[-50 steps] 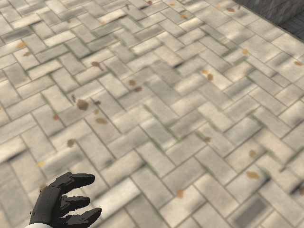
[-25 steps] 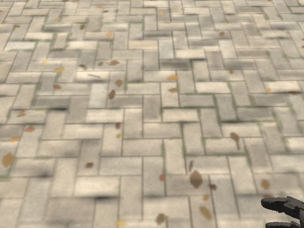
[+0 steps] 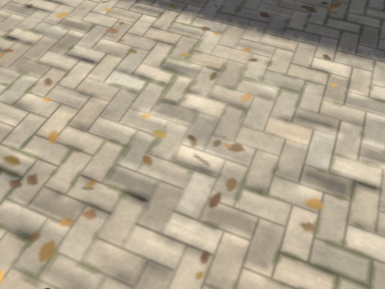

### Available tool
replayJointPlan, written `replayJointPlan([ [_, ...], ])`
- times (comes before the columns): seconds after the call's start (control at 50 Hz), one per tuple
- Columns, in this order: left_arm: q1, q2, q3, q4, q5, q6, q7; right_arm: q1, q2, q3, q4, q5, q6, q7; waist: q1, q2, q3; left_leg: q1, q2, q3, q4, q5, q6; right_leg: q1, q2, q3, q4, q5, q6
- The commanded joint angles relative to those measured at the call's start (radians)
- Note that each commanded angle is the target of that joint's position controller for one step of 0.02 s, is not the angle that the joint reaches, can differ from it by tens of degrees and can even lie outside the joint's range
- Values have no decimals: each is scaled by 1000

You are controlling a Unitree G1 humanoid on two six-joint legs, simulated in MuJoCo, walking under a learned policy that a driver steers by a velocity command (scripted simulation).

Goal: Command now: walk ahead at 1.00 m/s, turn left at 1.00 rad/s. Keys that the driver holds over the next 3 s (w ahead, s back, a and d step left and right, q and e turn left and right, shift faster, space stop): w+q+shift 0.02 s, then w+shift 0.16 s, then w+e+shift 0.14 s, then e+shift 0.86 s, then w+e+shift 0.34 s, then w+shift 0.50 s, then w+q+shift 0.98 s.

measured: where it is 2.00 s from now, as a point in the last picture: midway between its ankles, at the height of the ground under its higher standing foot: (230, 175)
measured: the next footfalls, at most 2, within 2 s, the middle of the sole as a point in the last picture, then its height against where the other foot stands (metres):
left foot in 0.32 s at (154, 285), level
right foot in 0.74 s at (190, 204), level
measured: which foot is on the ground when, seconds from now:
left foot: up 0.00-0.30, down 0.32-0.74, up 0.76-1.00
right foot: down 0.00-0.34, up 0.36-0.72, down 0.74-1.00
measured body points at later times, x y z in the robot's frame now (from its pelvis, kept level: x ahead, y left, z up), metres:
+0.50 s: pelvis +0.43 +0.05 +0.02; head +0.48 +0.07 +0.46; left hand +0.45 +0.32 -0.12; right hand +0.56 -0.20 -0.10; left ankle +0.43 +0.12 -0.72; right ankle +0.38 -0.11 -0.62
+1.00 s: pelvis +0.65 +0.05 +0.01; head +0.70 +0.03 +0.46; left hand +0.83 +0.31 -0.10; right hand +0.76 -0.24 -0.09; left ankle +0.77 +0.21 -0.65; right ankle +0.73 +0.00 -0.72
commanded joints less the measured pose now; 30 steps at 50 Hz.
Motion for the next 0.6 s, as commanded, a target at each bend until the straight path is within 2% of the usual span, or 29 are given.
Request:
replayJointPlan([
  [0.02, 188, 97, 42, 31, -2, -9, 2, -110, -21, 12, -133, -27, 10, 35, 99, -81, -65, -462, 153, 13, 93, 69, -22, 395, -290, 386, -368, -229, -140],
  [0.06, 240, 57, 31, 96, -22, -34, -19, -158, 40, 34, -176, -31, 28, 54, 74, -107, -17, -481, 182, 2, 63, 74, -23, 326, -271, 275, -406, -82, -132],
  [0.08, 245, 56, 30, 113, -29, -46, -26, -183, 52, 41, -195, -33, 31, 59, 62, -105, -1, -503, 182, -6, 45, 98, -24, 312, -268, 224, -428, -8, -134],
  [0.14, 212, 90, 33, 130, -26, -69, -34, -257, 34, 51, -238, -29, 29, 66, 22, -110, 47, -499, 163, -5, -137, 229, -30, 255, -232, 43, -504, 187, -136],
  [0.16, 211, 96, 33, 137, -26, -71, -36, -290, 26, 55, -246, -27, 26, 71, 21, -94, 66, -460, 154, 32, -250, 282, -27, 238, -204, -27, -535, 224, -128],
  [0.2, 270, 113, 33, 167, -35, -70, -35, -386, 35, 68, -266, -31, 15, 88, 56, -55, 105, -322, 123, 143, -451, 346, -7, 199, -186, -102, -623, 319, -131],
  [0.22, 305, 139, 35, 185, -38, -66, -33, -415, 44, 73, -272, -30, 9, 91, 64, -59, 112, -262, 110, 171, -511, 346, 6, 216, -202, -103, -642, 405, -143],
  [0.24, 326, 166, 38, 202, -41, -59, -32, -418, 38, 73, -268, -32, 6, 87, 55, -65, 108, -222, 94, 199, -558, 323, 18, 275, -206, -111, -611, 591, -152],
  [0.26, 340, 201, 42, 216, -45, -54, -29, -392, 25, 68, -255, -39, 3, 77, 31, -90, 69, -162, 66, 228, -583, 277, 30, 349, -213, -106, -534, 867, -158],
  [0.28, 344, 237, 47, 224, -46, -47, -24, -319, 0, 58, -232, -46, 0, 62, -15, -124, 2, -65, 35, 230, -592, 210, 38, 402, -224, -103, -394, 1098, -157],
  [0.3, 327, 267, 51, 225, -44, -38, -16, -142, -36, 39, -179, -49, -4, 46, -106, -156, -104, 126, 19, 192, -615, 152, 47, 391, -232, -87, -175, 1179, -150],
  [0.32, 290, 265, 49, 214, -53, -31, -13, 62, -81, 16, -115, -55, -10, 28, -218, -150, -200, 385, 60, 135, -707, 183, 51, 264, -187, -86, 115, 1028, -138],
  [0.34, 340, 128, 22, 181, -41, -29, -24, 143, -174, -6, -83, -77, -17, 3, -156, 19, -327, 624, 323, -142, -707, 0, 34, 42, -81, -50, 496, 228, -133],
  [0.36, 462, 43, 6, 144, -86, -26, -24, 106, -218, -17, -120, -79, -21, -10, -47, 192, -509, 773, 598, -613, -827, 141, 90, -204, 31, 59, 834, -285, -113],
  [0.38, 335, 142, 32, 141, -76, -17, -7, 84, -158, -14, -115, -50, -24, -13, -84, 14, -420, 631, 550, -484, -849, 463, 79, -241, 0, 117, 850, -166, -114],
  [0.4, 296, 110, 27, 130, -76, -17, -10, 24, -92, 7, -94, -41, -38, -8, -28, 12, -260, 481, 505, -303, -832, 719, 85, -247, -26, 102, 785, -121, -106],
  [0.42, 307, 74, 21, 152, -68, -9, -13, -10, -35, 18, -74, -32, -47, -3, 19, -2, -146, 355, 449, -167, -847, 850, 58, -238, -56, 90, 710, -124, -94],
  [0.44, 325, 62, 23, 166, -60, 11, -19, -53, -4, 25, -78, -23, -49, -9, 55, 35, -124, 280, 418, -77, -884, 841, 43, -202, -67, 79, 673, -124, -78],
  [0.46, 346, 54, 30, 177, -46, 34, -25, -57, 24, 34, -71, -10, -52, -12, 81, 54, -94, 193, 402, -1, -906, 918, 19, -145, -69, 71, 647, -118, -66],
  [0.5, 324, 26, 37, 165, -43, 63, -34, -66, 31, 33, -59, 5, -61, -16, 114, 63, -75, 146, 383, 93, -946, 976, 11, -141, -56, 45, 592, -91, -54],
  [0.54, 244, -4, 31, 126, -36, 70, -46, -107, 31, 32, -61, 12, -66, -28, 130, 88, -42, 114, 351, 198, -990, 956, 9, -174, -50, 2, 493, 22, -52],
  [0.56, 202, -14, 26, 107, -35, 67, -52, -135, 42, 34, -63, 14, -65, -33, 134, 96, -24, 85, 311, 265, -998, 919, -2, -153, -41, -24, 390, 99, -57],
  [0.6, 141, -22, 16, 88, -35, 61, -67, -150, 43, 33, -63, 16, -63, -41, 118, 89, -21, 66, 261, 361, -976, 826, -21, -53, -4, -82, 153, 284, -71],
])
Over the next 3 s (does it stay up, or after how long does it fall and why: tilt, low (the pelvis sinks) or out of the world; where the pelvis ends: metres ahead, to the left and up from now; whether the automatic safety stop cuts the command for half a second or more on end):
stays up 1.41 -1.03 0.01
